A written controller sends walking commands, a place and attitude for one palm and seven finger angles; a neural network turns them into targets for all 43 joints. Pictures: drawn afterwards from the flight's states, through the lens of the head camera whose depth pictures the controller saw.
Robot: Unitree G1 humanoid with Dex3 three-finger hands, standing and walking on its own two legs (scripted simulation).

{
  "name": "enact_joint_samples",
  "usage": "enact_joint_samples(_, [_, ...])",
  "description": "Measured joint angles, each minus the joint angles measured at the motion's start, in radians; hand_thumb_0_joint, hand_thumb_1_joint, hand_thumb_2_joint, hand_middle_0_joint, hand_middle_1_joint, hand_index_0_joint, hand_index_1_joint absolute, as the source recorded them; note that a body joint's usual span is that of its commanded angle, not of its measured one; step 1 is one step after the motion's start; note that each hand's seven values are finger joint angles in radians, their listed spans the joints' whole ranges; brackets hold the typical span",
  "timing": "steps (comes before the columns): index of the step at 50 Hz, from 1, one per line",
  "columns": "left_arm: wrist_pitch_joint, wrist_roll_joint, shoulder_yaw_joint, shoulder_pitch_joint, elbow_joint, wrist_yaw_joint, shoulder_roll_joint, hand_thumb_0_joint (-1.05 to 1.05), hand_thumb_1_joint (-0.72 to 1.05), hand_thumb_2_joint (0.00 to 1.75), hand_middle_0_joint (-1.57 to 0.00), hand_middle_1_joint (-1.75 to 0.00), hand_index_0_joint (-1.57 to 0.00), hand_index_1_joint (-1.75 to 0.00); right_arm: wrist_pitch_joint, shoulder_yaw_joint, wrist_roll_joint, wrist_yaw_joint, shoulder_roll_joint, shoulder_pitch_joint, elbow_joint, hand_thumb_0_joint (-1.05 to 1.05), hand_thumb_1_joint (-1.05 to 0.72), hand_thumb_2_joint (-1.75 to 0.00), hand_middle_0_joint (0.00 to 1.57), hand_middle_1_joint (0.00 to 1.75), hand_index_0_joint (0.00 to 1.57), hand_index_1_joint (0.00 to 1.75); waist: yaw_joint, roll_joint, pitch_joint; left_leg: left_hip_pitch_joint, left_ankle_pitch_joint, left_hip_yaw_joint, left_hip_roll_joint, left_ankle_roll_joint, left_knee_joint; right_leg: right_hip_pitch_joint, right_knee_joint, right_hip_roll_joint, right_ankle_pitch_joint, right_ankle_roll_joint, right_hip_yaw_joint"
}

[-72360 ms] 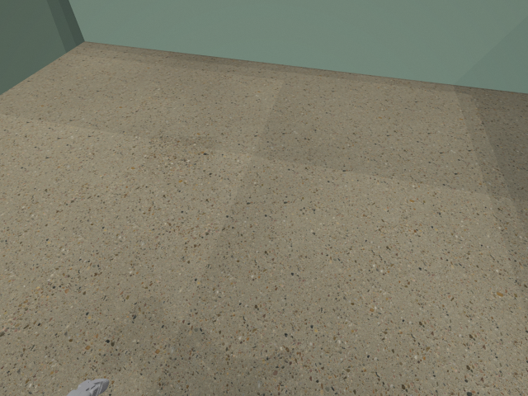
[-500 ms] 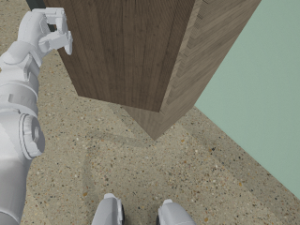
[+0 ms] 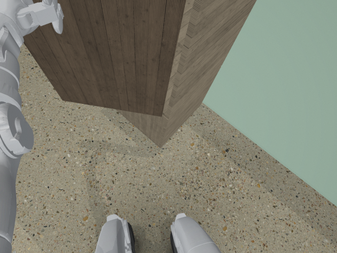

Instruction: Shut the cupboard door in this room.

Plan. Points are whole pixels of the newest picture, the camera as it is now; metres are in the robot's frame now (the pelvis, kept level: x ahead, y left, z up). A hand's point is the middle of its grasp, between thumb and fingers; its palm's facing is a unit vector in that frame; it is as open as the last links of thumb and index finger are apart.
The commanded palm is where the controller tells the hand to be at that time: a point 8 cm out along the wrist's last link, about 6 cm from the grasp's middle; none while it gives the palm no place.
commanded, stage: push the door shut along its arc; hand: left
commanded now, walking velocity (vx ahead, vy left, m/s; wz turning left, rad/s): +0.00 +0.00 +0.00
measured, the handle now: out of the picture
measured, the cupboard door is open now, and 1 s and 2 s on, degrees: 33 27 27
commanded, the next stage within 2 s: pull the fist back off the door in 0.18 s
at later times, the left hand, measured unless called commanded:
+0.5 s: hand (64, 0) +0.61 +0.11 +0.15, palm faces +0.13 -0.99 +0.01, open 2.9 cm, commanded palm +0.59 +0.12 +0.15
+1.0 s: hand (74, 30) +0.55 +0.10 +0.14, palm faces +0.09 -1.00 -0.01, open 3.1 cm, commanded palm +0.51 +0.13 +0.15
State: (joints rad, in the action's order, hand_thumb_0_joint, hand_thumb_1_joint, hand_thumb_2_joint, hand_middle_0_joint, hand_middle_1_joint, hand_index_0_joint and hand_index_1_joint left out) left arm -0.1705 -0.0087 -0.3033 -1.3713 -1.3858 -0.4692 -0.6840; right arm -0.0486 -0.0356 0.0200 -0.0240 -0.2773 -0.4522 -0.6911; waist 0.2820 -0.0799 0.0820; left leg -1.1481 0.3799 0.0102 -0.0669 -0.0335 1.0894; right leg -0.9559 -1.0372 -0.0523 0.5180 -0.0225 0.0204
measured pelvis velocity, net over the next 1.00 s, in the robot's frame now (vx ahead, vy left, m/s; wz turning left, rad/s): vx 0.03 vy -0.02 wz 0.03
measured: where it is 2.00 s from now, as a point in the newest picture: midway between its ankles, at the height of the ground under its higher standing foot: outside the picture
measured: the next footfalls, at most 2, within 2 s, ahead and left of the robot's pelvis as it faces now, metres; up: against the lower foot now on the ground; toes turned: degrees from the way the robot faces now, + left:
none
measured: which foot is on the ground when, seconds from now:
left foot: down 0.00-1.00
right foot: down 0.00-1.00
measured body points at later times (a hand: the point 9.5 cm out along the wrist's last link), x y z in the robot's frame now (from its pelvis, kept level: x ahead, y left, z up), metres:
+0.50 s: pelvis +0.00 -0.01 -0.01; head +0.16 +0.02 +0.41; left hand +0.60 +0.16 +0.15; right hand -0.04 -0.26 -0.11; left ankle +0.06 +0.10 -0.65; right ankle -0.02 -0.14 -0.65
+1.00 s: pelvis +0.03 -0.02 +0.03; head +0.13 -0.02 +0.47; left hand +0.54 +0.15 +0.14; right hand -0.01 -0.29 -0.08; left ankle +0.06 +0.10 -0.65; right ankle -0.02 -0.14 -0.65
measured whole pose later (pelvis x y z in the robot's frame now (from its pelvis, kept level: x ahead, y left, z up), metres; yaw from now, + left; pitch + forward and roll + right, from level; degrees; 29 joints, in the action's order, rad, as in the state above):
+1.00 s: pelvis +0.03 -0.02 +0.03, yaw +2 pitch +19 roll -2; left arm -0.29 -0.04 -0.33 -0.96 -1.14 0.03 -0.32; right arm 0.02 0.03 0.04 0.08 -0.27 -0.50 -0.66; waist 0.19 -0.07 0.12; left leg -0.88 0.36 0.00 -0.06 0.00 0.91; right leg -0.70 -0.87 -0.05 0.50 0.01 0.01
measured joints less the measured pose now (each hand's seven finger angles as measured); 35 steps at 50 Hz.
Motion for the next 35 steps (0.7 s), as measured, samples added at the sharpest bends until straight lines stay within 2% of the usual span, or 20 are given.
enact_joint_samples(6, [0.021,-0.008,0.04,-0.044,-0.027,-0.021,-0.008,0.01,0.88,0.92,-1.3,-1.5,-1.3,-1.5,-0.006,-0.005,-0.002,-0.004,0.001,0.005,-0.022,0.01,-0.9,-0.9,0.2,0.3,0.21,0.3,0.001,0.006,-0.002,-0.011,0.004,0.017,-0.001,0.007,0.011,-0.003,-0.005,-0.005,0.005,0.007,0.016])
enact_joint_samples(15, [0.033,-0.02,0.095,-0.101,-0.017,-0.013,0.004,0.02,0.92,0.95,-1.3,-1.5,-1.3,-1.5,-0.037,0.0,0.003,-0.01,-0.008,0.045,-0.039,0.01,-0.9,-0.9,0.2,0.3,0.21,0.3,0.007,0.018,0.0,-0.06,0.01,0.038,0.0,0.011,0.048,-0.043,-0.038,-0.007,0.017,0.012,0.035])
enact_joint_samples(17, [0.048,-0.028,0.04,-0.103,-0.007,0.071,0.044,0.03,0.89,0.94,-1.3,-1.5,-1.3,-1.5,-0.044,0.008,0.01,-0.003,-0.009,0.037,-0.025,0.01,-0.9,-0.9,0.2,0.3,0.21,0.3,-0.006,0.011,0.006,-0.074,0.011,0.043,0.0,0.012,0.054,-0.053,-0.04,-0.009,0.017,0.011,0.039])
enact_joint_samples(20, [0.066,-0.026,-0.023,-0.104,0.009,0.293,0.118,0.02,0.83,0.91,-1.3,-1.5,-1.3,-1.5,-0.049,0.012,0.032,0.032,-0.001,0.022,-0.003,0.01,-0.9,-0.9,0.2,0.3,0.2,0.3,-0.015,0.008,0.02,-0.087,0.006,0.044,0.006,0.013,0.052,-0.067,-0.043,-0.003,0.016,0.009,0.041])
enact_joint_samples(23, [0.059,0.038,-0.048,-0.087,0.051,0.502,0.18,0.01,0.81,0.89,-1.3,-1.5,-1.3,-1.5,-0.042,0.014,0.065,0.075,0.015,0.009,0.018,0.01,-0.91,-0.9,0.2,0.3,0.2,0.3,-0.011,0.002,0.033,-0.097,0.001,0.044,0.012,0.014,0.049,-0.078,-0.047,0.002,0.017,0.009,0.043])
enact_joint_samples(25, [0.037,0.096,-0.037,-0.061,0.08,0.587,0.2,0.01,0.82,0.89,-1.3,-1.5,-1.3,-1.5,-0.032,0.016,0.08,0.101,0.028,0.001,0.027,0.01,-0.91,-0.9,0.2,0.3,0.2,0.3,-0.005,-0.005,0.038,-0.095,-0.001,0.042,0.013,0.015,0.045,-0.079,-0.048,0.005,0.018,0.01,0.041])
enact_joint_samples(27, [0.016,0.131,-0.02,-0.036,0.088,0.622,0.207,0.01,0.84,0.9,-1.29,-1.5,-1.3,-1.5,-0.016,0.017,0.084,0.119,0.042,-0.006,0.03,0.0,-0.91,-0.9,0.2,0.3,0.2,0.3,-0.002,-0.011,0.036,-0.081,-0.002,0.038,0.013,0.016,0.036,-0.068,-0.042,0.005,0.017,0.012,0.038])
enact_joint_samples(29, [0.009,0.136,-0.01,-0.019,0.073,0.615,0.209,0.01,0.87,0.91,-1.29,-1.5,-1.3,-1.5,0.002,0.013,0.08,0.126,0.052,-0.015,0.027,0.0,-0.91,-0.9,0.2,0.3,0.2,0.3,-0.001,-0.015,0.032,-0.058,-0.006,0.035,0.013,0.017,0.019,-0.048,-0.028,0.005,0.013,0.014,0.035])
enact_joint_samples(31, [0.016,0.117,-0.016,-0.004,0.053,0.587,0.213,0.01,0.89,0.91,-1.29,-1.5,-1.3,-1.5,0.019,0.009,0.071,0.125,0.058,-0.027,0.022,0.01,-0.91,-0.9,0.2,0.3,0.2,0.3,-0.003,-0.019,0.029,-0.027,-0.011,0.03,0.011,0.018,-0.004,-0.021,-0.005,0.004,0.006,0.015,0.03])
enact_joint_samples(35, [0.011,0.06,-0.075,0.055,0.039,0.542,0.226,0.01,0.91,0.91,-1.29,-1.5,-1.3,-1.5,0.035,0.006,0.057,0.114,0.054,-0.059,0.02,0.01,-0.9,-0.9,0.2,0.3,0.21,0.3,-0.011,-0.023,0.031,0.046,-0.021,0.014,0.004,0.021,-0.063,0.043,0.053,0.0,-0.013,0.018,0.013])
